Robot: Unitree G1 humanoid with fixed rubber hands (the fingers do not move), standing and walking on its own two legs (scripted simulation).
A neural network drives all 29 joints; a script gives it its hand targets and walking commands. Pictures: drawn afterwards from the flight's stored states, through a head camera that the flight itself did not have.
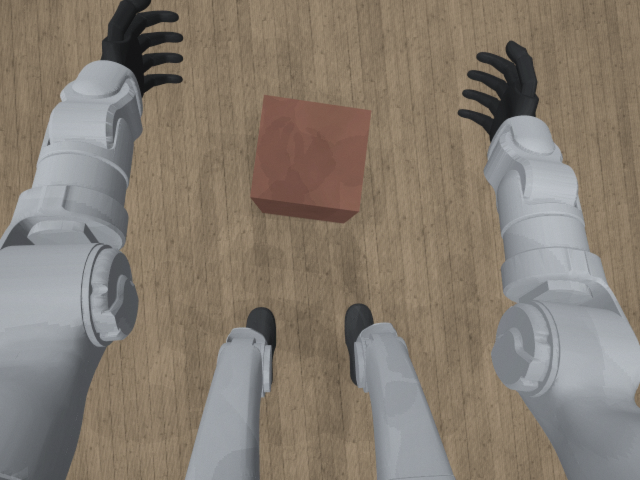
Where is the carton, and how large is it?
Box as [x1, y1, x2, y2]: [250, 95, 370, 222]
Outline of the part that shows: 264,95 250,197 262,212 344,222 355,214 359,209 370,110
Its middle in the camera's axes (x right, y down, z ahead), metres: -0.02 -0.16 +0.86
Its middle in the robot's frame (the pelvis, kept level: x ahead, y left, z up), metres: +0.55 -0.02 -0.54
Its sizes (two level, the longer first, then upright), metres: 0.210 0.200 0.250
